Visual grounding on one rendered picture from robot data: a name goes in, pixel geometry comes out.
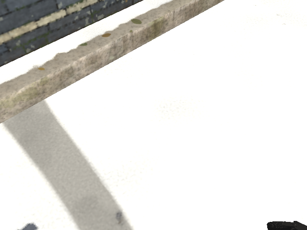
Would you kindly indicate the right robot hand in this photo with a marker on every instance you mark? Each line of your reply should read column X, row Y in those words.
column 286, row 225

